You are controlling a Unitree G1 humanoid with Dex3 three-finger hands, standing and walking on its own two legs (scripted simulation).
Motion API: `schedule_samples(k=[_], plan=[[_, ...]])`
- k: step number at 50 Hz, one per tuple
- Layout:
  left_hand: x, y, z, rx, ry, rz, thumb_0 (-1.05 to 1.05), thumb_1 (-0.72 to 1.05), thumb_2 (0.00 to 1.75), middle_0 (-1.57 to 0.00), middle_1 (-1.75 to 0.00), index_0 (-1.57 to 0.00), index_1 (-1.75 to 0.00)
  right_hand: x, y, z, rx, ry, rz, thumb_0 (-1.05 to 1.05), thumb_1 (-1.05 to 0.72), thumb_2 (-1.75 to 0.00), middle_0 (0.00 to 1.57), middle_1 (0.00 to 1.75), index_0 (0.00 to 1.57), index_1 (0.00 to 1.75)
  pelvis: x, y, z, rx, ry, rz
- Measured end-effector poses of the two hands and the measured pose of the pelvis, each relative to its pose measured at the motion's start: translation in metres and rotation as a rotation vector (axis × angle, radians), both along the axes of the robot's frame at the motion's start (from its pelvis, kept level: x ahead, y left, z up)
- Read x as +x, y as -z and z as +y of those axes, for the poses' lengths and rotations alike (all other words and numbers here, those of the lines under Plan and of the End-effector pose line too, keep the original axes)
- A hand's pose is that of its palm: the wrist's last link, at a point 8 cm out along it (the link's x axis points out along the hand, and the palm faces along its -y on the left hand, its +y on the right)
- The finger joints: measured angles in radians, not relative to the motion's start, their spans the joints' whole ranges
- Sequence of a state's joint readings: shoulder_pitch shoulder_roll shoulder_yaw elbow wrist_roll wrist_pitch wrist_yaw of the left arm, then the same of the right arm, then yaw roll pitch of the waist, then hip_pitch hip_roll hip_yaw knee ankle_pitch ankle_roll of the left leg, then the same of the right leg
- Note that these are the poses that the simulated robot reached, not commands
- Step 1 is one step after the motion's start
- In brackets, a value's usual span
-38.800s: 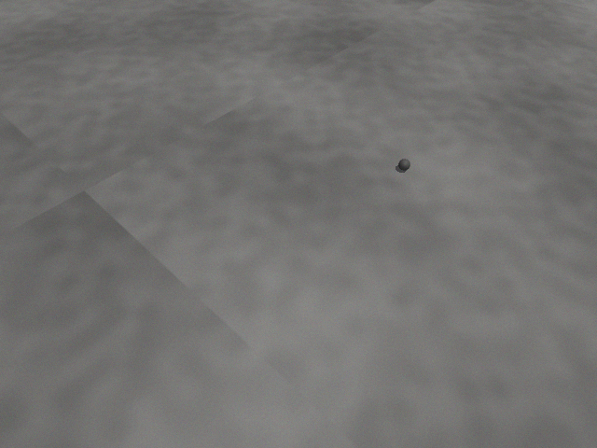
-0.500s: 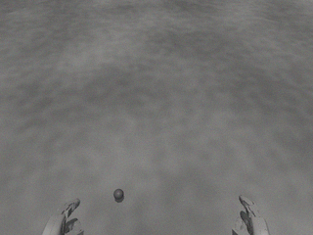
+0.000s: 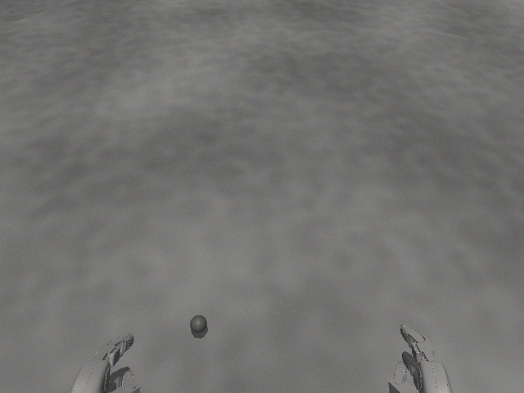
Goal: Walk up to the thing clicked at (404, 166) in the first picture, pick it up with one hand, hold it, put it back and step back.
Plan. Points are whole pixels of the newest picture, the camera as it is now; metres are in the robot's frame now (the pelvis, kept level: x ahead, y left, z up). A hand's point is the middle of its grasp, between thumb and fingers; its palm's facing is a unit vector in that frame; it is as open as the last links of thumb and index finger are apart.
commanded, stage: home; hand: left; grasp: from above
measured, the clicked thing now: (198, 324) +0.49 +0.21 -0.69
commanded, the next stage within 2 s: stand in 0.14 s
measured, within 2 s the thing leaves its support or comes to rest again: neither
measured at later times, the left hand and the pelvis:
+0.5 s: hand out of the picture +0.12 +0.23 -0.10, palm faces +0.02 -0.94 -0.34, open 7.3 cm; pelvis -0.01 +0.00 +0.03, yaw +0 degrees
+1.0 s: hand out of the picture +0.04 +0.25 -0.10, palm faces +0.04 -0.94 -0.33, open 7.3 cm; pelvis -0.01 +0.01 +0.06, yaw +0 degrees
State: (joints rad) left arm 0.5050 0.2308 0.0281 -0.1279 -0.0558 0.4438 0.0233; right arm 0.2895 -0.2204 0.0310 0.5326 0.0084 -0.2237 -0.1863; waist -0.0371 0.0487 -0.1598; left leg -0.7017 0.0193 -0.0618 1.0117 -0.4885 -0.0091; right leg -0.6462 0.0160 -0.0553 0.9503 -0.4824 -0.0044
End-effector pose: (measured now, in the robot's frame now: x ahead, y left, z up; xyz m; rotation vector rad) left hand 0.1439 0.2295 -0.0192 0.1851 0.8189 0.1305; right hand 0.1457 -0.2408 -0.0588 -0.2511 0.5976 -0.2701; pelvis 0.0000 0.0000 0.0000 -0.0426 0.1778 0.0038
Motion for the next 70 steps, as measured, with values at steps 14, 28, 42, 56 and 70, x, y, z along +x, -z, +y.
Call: schedule_samples(k=[14,28,42,56,70], plan=[[0.004,0.007,0.006,0.05,0.033,-0.028,0.01,0.91,0.9,-0.2,-0.3,-0.21,-0.3,-0.002,0.007,0.002,-0.025,-0.063,0.085,0.01,-0.9,-0.9,0.21,0.3,0.21,0.3,-0.005,-0.003,0.002,0.01,0.003,-0.048],[-0.05,0.047,0.055,0.126,-0.051,0.232,0.0,0.91,0.9,-0.2,-0.3,-0.21,-0.3,-0.054,0.015,-0.028,0.01,-0.046,0.495,0.01,-0.9,-0.9,0.21,0.3,0.21,0.3,-0.005,-0.037,0.007,0.041,0.009,-0.173],[-0.106,0.047,0.056,0.093,-0.116,0.413,0.0,0.91,0.9,-0.2,-0.3,-0.21,-0.3,-0.079,0.01,-0.019,0.053,-0.003,0.598,0.01,-0.9,-0.9,0.21,0.3,0.21,0.3,-0.005,-0.059,0.011,0.04,0.0,-0.231],[-0.118,0.04,0.064,0.112,-0.127,0.447,0.0,0.91,0.9,-0.2,-0.3,-0.21,-0.3,-0.094,0.005,-0.027,0.056,0.018,0.628,0.01,-0.9,-0.9,0.21,0.3,0.21,0.3,-0.013,-0.065,0.009,0.041,0.001,-0.251],[-0.119,0.038,0.061,0.12,-0.117,0.479,0.0,0.91,0.9,-0.2,-0.3,-0.21,-0.3,-0.104,0.006,-0.041,0.051,0.032,0.677,0.01,-0.9,-0.9,0.2,0.3,0.21,0.3,-0.012,-0.067,0.002,0.041,0.0,-0.236]])
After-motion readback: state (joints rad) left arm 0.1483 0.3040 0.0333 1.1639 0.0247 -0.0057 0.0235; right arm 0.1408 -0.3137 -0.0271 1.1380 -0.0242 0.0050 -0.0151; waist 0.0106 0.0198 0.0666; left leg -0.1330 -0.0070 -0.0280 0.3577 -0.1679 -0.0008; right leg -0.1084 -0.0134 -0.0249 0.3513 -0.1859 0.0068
